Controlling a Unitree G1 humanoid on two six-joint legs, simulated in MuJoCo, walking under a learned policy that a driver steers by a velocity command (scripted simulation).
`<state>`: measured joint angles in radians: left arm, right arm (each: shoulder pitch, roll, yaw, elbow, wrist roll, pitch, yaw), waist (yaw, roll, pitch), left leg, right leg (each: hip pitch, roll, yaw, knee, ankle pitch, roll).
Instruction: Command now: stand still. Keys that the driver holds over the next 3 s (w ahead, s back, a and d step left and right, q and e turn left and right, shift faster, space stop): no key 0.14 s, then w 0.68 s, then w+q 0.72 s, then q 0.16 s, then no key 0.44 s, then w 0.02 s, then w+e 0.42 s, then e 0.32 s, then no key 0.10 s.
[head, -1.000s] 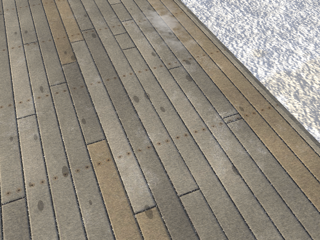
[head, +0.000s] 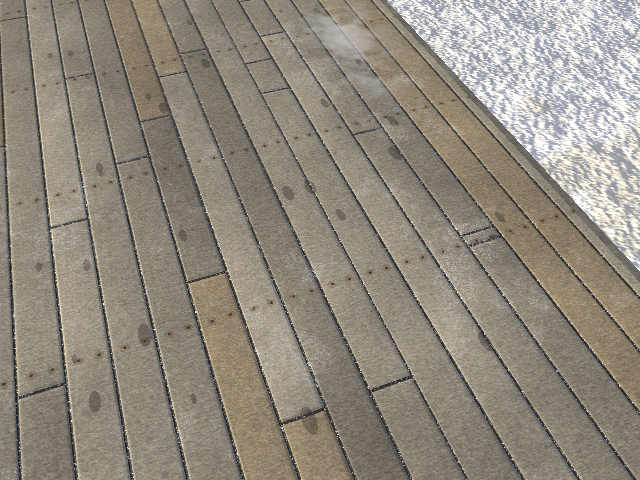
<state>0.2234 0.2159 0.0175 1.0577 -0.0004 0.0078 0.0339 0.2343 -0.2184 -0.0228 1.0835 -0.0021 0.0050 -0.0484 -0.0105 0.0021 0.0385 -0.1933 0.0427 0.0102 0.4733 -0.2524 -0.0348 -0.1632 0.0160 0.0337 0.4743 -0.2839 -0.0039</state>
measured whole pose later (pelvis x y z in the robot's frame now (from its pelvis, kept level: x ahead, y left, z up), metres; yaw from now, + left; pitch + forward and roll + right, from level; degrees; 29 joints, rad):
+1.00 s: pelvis +0.34 -0.01 +0.00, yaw +4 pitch +0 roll -1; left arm 0.15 0.24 0.05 0.97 0.00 -0.11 -0.04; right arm 0.32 -0.24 -0.05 0.98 0.04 -0.08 -0.02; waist 0.00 0.04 0.05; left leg -0.45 0.08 -0.06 1.22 -0.32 0.06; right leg -0.27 0.04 -0.12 0.42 -0.15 -0.06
